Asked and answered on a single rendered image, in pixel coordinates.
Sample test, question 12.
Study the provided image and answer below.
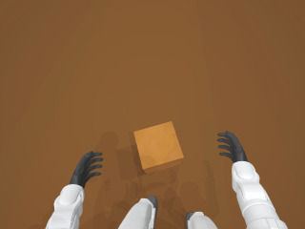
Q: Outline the left robot hand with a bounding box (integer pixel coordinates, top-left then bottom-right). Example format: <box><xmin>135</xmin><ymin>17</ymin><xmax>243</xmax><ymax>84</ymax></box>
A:
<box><xmin>69</xmin><ymin>151</ymin><xmax>103</xmax><ymax>189</ymax></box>

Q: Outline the left robot forearm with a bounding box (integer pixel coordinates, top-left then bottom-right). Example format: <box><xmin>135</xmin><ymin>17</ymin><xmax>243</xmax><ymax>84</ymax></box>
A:
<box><xmin>45</xmin><ymin>184</ymin><xmax>85</xmax><ymax>229</ymax></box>

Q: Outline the left robot thigh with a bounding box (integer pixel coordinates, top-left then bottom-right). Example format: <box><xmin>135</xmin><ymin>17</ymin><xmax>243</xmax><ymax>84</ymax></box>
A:
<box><xmin>118</xmin><ymin>202</ymin><xmax>156</xmax><ymax>229</ymax></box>

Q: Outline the left robot foot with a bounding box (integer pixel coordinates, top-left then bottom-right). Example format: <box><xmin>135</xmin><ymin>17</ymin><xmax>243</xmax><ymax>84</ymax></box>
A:
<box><xmin>147</xmin><ymin>196</ymin><xmax>158</xmax><ymax>229</ymax></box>

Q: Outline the carton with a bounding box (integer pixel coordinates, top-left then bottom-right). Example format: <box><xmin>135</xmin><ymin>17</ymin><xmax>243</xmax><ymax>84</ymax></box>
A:
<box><xmin>133</xmin><ymin>121</ymin><xmax>184</xmax><ymax>174</ymax></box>

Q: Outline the right robot forearm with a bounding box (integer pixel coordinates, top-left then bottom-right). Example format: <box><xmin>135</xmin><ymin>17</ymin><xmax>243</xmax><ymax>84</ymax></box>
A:
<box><xmin>232</xmin><ymin>161</ymin><xmax>288</xmax><ymax>229</ymax></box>

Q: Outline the right robot hand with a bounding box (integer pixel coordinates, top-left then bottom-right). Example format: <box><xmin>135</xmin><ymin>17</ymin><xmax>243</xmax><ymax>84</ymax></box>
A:
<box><xmin>217</xmin><ymin>131</ymin><xmax>248</xmax><ymax>163</ymax></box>

